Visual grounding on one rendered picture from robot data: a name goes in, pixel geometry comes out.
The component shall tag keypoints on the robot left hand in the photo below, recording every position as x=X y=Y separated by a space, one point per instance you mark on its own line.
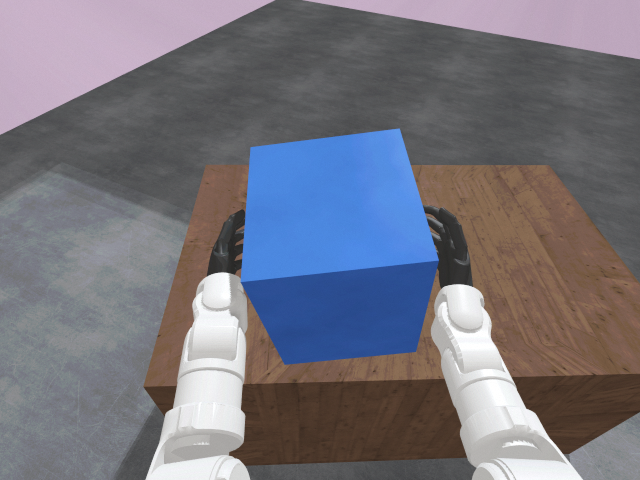
x=224 y=252

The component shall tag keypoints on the right robot upper arm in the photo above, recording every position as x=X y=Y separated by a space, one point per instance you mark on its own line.
x=524 y=469

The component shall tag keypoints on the carton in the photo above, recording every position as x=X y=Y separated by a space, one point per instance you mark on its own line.
x=338 y=258

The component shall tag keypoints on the left robot upper arm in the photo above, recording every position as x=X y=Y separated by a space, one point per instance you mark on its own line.
x=221 y=467

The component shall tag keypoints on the right robot forearm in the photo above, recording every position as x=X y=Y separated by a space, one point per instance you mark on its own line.
x=495 y=422

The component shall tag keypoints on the left robot forearm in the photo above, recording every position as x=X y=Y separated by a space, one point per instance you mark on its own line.
x=206 y=419

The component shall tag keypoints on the robot right hand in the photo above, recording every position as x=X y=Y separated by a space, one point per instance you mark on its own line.
x=454 y=261

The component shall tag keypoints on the pedestal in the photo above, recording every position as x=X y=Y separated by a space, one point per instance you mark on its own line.
x=564 y=309

